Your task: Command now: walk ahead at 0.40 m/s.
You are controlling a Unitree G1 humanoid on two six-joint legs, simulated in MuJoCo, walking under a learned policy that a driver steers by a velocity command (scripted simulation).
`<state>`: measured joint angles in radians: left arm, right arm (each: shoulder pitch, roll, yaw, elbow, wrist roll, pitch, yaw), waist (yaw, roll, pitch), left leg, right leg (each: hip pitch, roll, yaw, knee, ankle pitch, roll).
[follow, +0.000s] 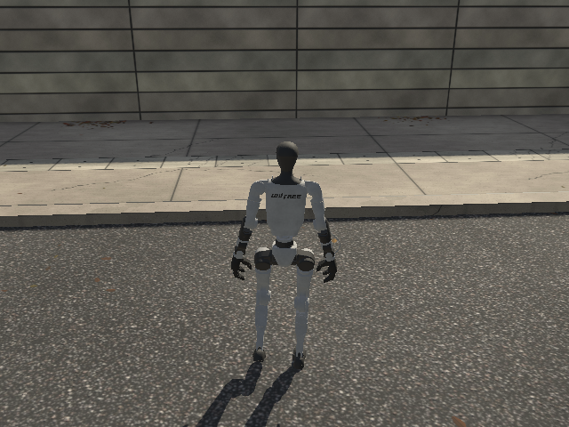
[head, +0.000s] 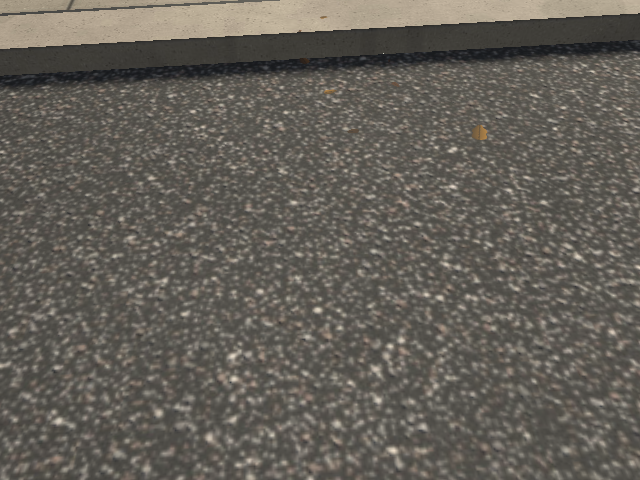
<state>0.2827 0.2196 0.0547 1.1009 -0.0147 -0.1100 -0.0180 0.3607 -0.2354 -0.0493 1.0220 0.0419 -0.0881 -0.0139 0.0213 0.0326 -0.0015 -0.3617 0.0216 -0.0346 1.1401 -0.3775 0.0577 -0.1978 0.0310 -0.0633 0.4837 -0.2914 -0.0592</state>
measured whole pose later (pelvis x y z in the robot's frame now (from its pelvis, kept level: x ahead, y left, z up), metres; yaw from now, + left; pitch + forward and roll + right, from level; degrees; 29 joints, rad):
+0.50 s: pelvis +0.27 +0.07 -0.01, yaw +0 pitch +1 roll +0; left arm 0.34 0.24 0.03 1.05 -0.03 -0.10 0.00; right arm 0.12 -0.24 -0.06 0.90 0.01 -0.10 0.04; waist 0.02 -0.01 0.05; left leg -0.40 -0.03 0.07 0.53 -0.14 0.06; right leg -0.29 -0.02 0.04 1.20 -0.41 -0.05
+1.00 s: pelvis +0.50 +0.03 -0.01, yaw +1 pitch +1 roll +1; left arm 0.06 0.22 0.03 0.94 0.01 -0.08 -0.01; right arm 0.27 -0.25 -0.03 1.01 0.01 -0.05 -0.01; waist -0.03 0.02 0.04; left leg -0.29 -0.02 -0.03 0.98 -0.58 -0.02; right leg -0.44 0.01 -0.04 0.49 -0.08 -0.05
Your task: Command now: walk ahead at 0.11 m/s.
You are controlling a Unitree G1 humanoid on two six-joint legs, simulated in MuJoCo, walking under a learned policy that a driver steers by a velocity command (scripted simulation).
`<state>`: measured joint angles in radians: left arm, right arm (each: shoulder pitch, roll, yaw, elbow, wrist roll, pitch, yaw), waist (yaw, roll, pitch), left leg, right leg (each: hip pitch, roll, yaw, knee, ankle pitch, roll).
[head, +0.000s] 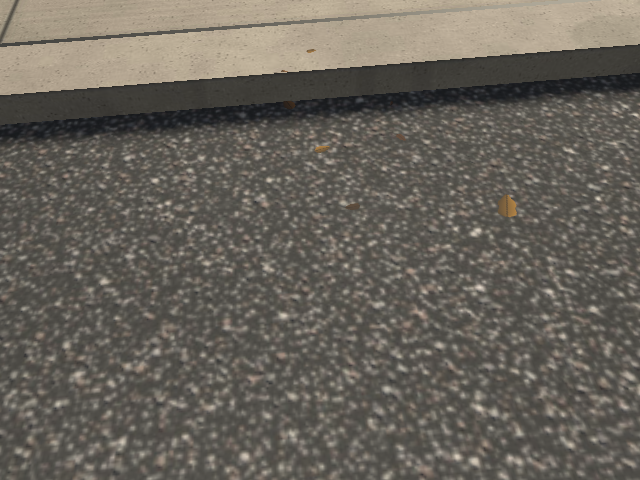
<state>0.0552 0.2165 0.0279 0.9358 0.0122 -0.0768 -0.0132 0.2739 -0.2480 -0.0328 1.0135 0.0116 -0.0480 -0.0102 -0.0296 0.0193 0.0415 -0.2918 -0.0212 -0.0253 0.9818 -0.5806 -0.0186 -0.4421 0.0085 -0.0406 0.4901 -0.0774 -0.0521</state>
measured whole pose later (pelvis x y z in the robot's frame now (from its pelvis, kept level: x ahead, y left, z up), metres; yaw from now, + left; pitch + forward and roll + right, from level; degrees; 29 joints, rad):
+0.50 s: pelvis +0.10 +0.00 +0.01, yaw +0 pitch +1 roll +0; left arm 0.20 0.25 0.06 1.03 -0.02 -0.07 0.00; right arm 0.36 -0.23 -0.07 1.07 0.03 -0.06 -0.03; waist -0.02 0.02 -0.02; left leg -0.17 0.05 -0.01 0.51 -0.36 -0.02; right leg -0.32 0.01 -0.07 0.59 -0.34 -0.09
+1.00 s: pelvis +0.34 +0.03 -0.01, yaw +0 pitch +2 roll -1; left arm 0.46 0.23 0.06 1.09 -0.01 -0.06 0.01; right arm -0.07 -0.22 -0.05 0.86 0.02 -0.10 0.04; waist 0.07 0.00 0.03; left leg -0.52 0.01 0.05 0.53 -0.06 0.08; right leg 0.12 -0.03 -0.05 0.37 -0.48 0.01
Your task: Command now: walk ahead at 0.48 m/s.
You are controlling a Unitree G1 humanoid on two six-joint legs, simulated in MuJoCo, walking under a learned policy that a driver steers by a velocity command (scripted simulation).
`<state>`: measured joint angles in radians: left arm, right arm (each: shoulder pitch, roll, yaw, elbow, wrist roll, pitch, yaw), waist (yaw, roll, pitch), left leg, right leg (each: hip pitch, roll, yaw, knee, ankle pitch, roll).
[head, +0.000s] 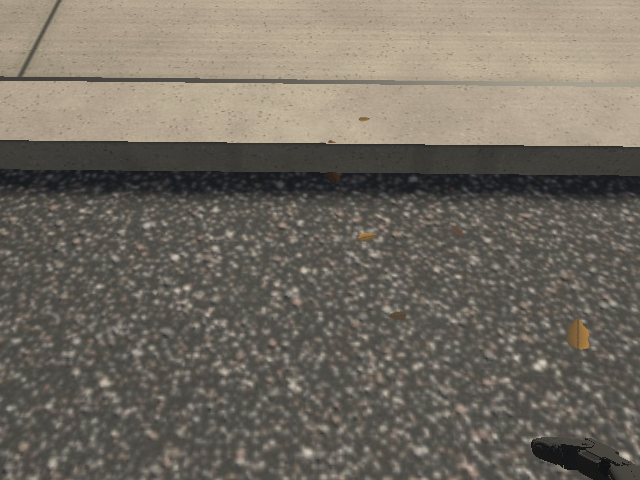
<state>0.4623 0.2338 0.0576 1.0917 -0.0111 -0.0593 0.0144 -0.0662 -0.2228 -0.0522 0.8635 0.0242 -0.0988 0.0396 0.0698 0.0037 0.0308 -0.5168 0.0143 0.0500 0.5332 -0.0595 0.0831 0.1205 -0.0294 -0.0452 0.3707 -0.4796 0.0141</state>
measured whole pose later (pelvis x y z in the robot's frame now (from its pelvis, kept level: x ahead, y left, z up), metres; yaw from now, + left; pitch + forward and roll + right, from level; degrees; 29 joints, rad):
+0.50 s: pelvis +0.27 +0.00 +0.02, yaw +0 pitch +2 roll +2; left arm 0.00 0.23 0.05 0.88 -0.02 -0.08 -0.03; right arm 0.39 -0.24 -0.06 1.03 0.01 -0.08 -0.01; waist -0.08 -0.03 0.00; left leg 0.06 -0.05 0.06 0.21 -0.31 0.03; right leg -0.61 -0.09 0.00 0.54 0.04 -0.03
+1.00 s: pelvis +0.55 -0.03 +0.02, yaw +11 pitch +1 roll -2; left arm 0.31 0.23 0.07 1.00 0.01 -0.09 0.02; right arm 0.10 -0.24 -0.07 0.88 0.02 -0.04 0.03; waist 0.06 0.03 0.01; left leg -0.69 0.11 -0.01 0.72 0.04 0.05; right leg 0.07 0.03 -0.26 0.20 -0.29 -0.02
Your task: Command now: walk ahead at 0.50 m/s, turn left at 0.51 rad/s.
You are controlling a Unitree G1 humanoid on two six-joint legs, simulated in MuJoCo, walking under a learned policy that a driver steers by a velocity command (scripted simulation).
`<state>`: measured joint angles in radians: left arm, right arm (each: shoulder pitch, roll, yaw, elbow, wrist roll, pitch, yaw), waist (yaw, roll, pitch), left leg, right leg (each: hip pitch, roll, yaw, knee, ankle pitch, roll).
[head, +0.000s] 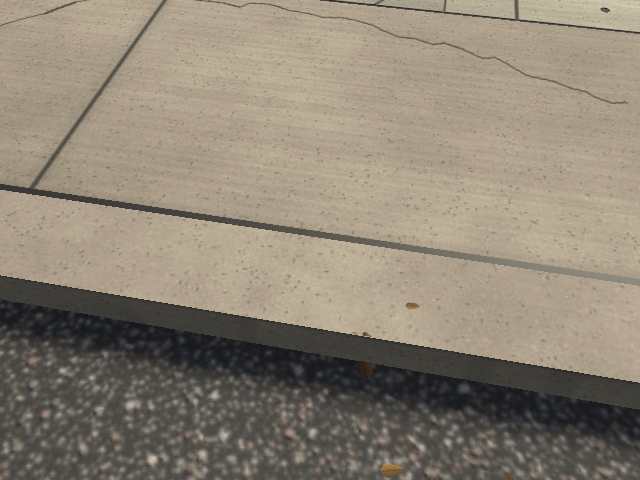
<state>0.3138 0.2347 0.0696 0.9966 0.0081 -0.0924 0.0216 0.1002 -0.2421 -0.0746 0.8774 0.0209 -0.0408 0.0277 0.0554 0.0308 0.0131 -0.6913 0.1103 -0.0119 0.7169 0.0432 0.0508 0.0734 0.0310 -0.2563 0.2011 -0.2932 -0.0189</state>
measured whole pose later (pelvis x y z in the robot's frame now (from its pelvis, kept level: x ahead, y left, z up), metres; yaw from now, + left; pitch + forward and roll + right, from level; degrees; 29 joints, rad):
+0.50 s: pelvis +0.30 +0.06 +0.01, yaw +3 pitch +1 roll +1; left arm 0.12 0.28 0.07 0.89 -0.02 -0.08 -0.01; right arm 0.26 -0.23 -0.06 0.89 -0.01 -0.10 0.00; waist -0.04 -0.05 0.01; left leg 0.01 -0.09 0.10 0.19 -0.24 0.09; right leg -0.71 -0.13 0.04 0.71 0.11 -0.01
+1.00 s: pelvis +0.60 +0.03 +0.01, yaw -13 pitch +4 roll +1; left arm 0.40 0.22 0.04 0.82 -0.01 -0.02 0.03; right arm 0.09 -0.23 -0.02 0.69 -0.01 -0.08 0.00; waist 0.05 0.02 -0.02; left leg -1.06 0.12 -0.03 1.66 -0.40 -0.09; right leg -0.17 0.09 0.13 0.39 -0.28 -0.09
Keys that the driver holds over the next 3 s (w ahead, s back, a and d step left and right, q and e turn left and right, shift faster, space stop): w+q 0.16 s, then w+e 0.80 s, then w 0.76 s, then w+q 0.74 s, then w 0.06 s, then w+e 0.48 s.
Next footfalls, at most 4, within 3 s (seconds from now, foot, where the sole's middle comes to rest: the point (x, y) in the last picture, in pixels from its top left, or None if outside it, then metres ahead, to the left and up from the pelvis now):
0.14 left None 0.25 0.12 -0.77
0.68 right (368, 447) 0.57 -0.04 -0.77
1.16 left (306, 270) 0.94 0.11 -0.66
1.76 right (438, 201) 1.19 -0.22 -0.66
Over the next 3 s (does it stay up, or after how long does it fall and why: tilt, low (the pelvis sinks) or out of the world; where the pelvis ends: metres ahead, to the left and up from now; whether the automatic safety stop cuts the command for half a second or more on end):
stays up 1.77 -0.16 0.11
